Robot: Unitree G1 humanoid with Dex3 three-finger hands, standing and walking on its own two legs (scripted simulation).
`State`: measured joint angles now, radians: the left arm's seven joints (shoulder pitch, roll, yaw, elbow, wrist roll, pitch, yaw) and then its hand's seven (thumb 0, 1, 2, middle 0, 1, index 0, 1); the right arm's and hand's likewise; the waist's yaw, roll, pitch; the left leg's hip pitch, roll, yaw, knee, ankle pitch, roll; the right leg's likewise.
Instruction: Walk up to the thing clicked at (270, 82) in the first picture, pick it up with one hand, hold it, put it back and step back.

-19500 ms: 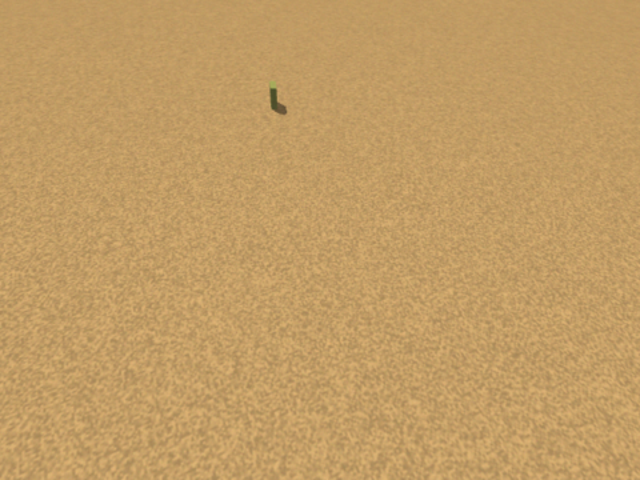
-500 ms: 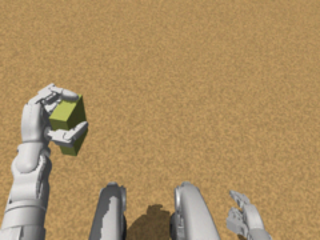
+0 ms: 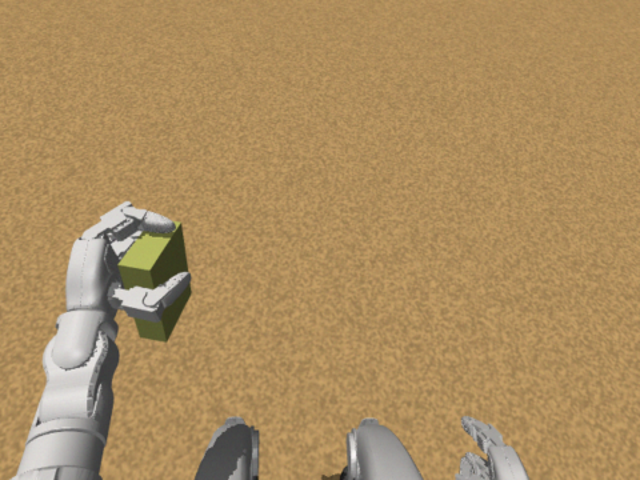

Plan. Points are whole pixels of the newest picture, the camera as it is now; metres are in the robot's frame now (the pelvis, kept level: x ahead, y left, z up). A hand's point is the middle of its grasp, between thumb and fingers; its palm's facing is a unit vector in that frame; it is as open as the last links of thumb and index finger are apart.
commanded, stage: lift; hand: left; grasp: from the side
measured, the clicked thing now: (160, 281) +0.36 +0.19 +0.00
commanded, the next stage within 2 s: hold in 0.76 s
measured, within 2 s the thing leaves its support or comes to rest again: neither
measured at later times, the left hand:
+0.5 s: hand (159, 234) +0.38 +0.17 +0.09, palm faces +0.03 -1.00 -0.01, open 8.7 cm
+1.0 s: hand (159, 223) +0.37 +0.16 +0.11, palm faces +0.03 -1.00 +0.00, open 8.7 cm
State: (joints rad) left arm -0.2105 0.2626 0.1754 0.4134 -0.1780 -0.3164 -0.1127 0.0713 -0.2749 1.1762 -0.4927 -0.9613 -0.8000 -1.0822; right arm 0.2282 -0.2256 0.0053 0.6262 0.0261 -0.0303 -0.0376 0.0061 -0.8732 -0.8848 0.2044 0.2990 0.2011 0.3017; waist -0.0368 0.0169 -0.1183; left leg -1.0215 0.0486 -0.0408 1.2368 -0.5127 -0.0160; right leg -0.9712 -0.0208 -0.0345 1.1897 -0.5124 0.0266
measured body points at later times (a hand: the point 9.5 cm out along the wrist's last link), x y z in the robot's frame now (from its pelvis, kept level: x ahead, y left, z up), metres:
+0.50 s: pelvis +0.03 -0.01 +0.04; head +0.09 +0.00 +0.49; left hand +0.37 +0.22 +0.09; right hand +0.15 -0.26 -0.07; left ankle +0.04 +0.12 -0.63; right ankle +0.04 -0.14 -0.63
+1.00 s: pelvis +0.03 -0.01 +0.06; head +0.08 -0.01 +0.51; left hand +0.37 +0.21 +0.11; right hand +0.16 -0.26 -0.05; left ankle +0.04 +0.12 -0.63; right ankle +0.04 -0.14 -0.63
